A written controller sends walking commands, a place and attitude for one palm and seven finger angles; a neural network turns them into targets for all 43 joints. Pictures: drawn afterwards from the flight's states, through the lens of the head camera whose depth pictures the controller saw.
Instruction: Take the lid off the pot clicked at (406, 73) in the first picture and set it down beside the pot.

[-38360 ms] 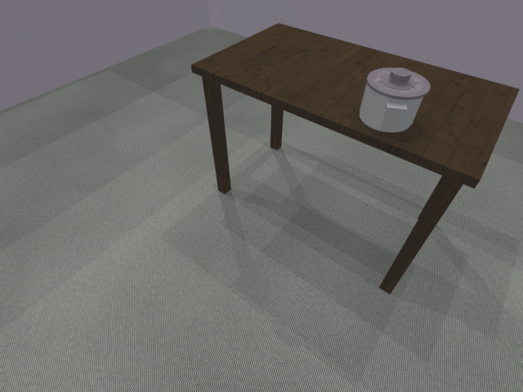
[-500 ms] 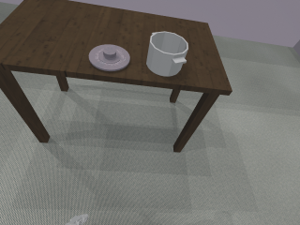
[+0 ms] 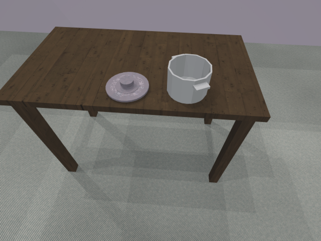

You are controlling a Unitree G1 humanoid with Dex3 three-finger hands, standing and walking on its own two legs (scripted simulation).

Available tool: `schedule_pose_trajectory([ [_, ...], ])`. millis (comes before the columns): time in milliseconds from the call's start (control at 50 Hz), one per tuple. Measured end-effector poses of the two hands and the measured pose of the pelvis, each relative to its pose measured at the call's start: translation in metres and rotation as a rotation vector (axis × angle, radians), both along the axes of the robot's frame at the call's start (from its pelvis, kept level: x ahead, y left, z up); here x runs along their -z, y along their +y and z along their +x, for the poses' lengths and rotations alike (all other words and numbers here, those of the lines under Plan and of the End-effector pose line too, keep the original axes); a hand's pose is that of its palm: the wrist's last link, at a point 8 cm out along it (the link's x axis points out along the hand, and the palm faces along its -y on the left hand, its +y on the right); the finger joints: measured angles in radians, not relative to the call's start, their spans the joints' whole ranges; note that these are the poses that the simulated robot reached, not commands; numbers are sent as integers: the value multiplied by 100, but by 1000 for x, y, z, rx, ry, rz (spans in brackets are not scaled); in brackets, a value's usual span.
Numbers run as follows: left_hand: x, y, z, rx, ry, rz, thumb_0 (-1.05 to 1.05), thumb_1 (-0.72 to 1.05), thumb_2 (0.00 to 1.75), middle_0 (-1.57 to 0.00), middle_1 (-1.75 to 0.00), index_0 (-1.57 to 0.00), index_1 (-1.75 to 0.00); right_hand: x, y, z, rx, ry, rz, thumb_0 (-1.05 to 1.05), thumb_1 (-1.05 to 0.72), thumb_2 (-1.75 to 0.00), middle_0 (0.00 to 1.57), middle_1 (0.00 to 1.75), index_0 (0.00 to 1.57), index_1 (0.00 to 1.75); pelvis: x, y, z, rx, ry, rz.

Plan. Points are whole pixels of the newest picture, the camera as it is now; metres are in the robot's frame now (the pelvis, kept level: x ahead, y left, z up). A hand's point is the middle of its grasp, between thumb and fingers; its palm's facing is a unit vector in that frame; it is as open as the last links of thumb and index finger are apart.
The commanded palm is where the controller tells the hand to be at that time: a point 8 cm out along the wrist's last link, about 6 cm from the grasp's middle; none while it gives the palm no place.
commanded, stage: stop stepping back and stand still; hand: left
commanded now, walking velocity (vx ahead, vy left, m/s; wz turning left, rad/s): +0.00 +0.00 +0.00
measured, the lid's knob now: (126, 81) +0.67 +0.15 -0.02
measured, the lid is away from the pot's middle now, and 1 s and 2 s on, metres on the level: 0.24 0.24 0.24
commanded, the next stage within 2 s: let the arm hang, fingers relaxed in 0.28 s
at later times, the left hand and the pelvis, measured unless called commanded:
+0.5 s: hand out of the picture +0.07 +0.18 -0.18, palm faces +0.04 -0.98 -0.19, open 7.3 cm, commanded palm none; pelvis +0.02 +0.00 +0.00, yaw +0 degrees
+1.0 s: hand out of the picture +0.02 +0.18 -0.17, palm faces +0.04 -0.98 -0.20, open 7.3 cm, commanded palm none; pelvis -0.01 +0.00 +0.00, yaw -1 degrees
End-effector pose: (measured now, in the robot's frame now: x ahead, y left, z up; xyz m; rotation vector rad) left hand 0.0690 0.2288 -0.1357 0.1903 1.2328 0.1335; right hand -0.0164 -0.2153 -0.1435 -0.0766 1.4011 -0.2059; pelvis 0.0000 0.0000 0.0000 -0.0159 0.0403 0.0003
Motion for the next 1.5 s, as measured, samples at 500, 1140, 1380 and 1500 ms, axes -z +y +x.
schedule_pose_trajectory([
  [500,13,-4,-10,-60,73,-26,0,91,90,-20,-30,-20,-30,-5,-4,22,12,3,-51,1,-92,-90,20,30,20,30,2,0,19,3,-20,-4],
  [1140,7,-5,-75,-70,128,-22,0,94,90,-20,-30,-20,-30,-7,14,-44,29,50,1,1,-91,-90,20,30,20,30,-5,0,-20,10,-55,3],
  [1380,8,-14,-95,-77,173,-35,1,93,90,-20,-30,-20,-30,-8,10,-44,24,43,-4,1,-91,-90,20,30,20,30,-6,-2,-25,12,-54,4],
  [1500,8,-16,-98,-78,175,-35,1,94,90,-20,-30,-20,-30,-7,10,-41,19,35,2,1,-91,-90,20,30,20,30,-6,-4,-27,11,-55,5],
])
